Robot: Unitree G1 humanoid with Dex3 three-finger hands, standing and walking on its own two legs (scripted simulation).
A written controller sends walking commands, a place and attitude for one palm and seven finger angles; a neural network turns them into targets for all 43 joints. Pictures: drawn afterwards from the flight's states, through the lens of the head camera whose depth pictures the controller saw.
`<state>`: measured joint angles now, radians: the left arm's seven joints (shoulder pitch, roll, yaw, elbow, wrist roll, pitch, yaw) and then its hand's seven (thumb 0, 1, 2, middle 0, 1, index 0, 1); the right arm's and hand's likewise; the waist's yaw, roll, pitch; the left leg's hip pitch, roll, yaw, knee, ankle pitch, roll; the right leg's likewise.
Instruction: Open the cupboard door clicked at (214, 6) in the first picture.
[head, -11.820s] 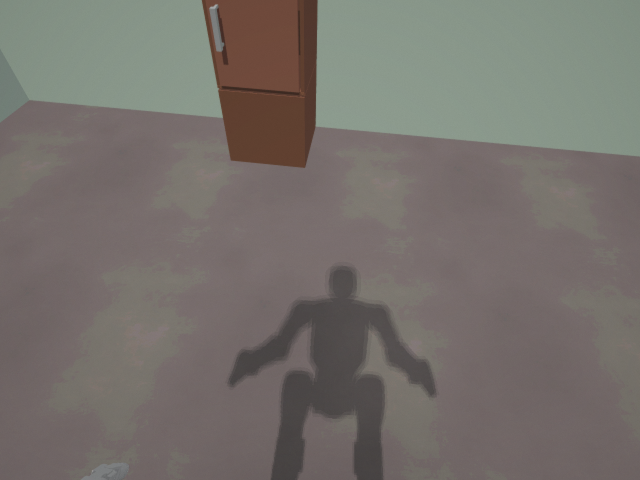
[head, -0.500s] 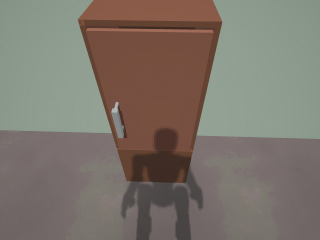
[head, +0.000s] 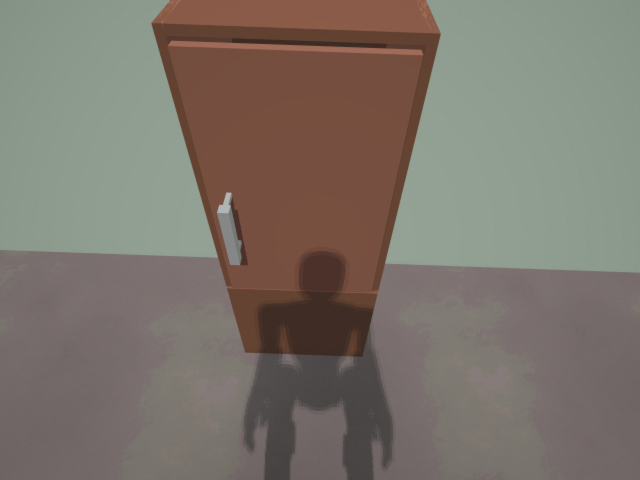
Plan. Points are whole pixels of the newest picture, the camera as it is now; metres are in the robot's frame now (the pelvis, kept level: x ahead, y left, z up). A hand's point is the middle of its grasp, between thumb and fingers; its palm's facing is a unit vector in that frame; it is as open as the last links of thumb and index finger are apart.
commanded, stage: look again from close up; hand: left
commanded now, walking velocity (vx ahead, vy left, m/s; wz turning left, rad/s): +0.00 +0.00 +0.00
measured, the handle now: (232, 229) +0.58 +0.20 -0.10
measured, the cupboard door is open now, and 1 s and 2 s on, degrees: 0 0 0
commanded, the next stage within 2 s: raise the hand with hooked fingers in 1.92 s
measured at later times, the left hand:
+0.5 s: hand out of the picture +0.02 +0.19 -0.18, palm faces +0.02 -0.98 -0.18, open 7.4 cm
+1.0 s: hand out of the picture +0.03 +0.18 -0.18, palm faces +0.01 -0.99 -0.17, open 7.4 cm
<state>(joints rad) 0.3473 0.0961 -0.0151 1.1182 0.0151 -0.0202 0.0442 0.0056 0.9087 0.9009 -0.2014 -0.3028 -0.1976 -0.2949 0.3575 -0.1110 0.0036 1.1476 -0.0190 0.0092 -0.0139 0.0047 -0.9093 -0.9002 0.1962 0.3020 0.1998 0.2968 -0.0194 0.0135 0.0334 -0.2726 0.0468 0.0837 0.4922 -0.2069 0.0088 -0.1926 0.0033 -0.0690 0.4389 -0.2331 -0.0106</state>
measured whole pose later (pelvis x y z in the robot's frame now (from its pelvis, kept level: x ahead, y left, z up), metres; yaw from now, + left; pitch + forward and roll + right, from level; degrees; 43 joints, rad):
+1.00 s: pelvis +0.03 +0.02 +0.00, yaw -1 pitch +0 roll +0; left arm 0.29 0.15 -0.01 1.10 0.01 -0.01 0.03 0.01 0.91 0.90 -0.20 -0.30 -0.20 -0.29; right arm 0.25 -0.15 0.01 1.13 -0.02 -0.02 -0.02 0.01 -0.93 -0.90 0.20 0.30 0.20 0.30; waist 0.00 -0.02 0.04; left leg -0.20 0.00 0.11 0.45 -0.24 0.04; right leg -0.16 -0.04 -0.04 0.45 -0.29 0.02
